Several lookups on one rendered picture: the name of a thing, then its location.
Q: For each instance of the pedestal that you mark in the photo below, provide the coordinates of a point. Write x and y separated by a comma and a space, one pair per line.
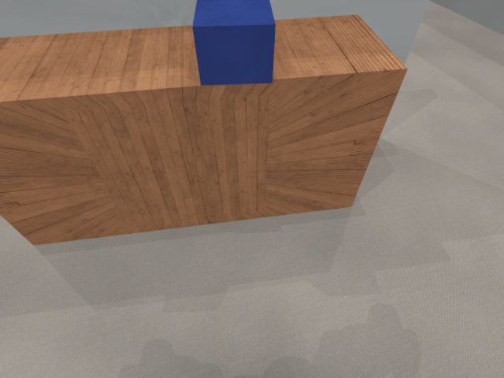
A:
108, 133

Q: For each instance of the carton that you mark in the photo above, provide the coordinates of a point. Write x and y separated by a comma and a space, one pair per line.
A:
234, 41

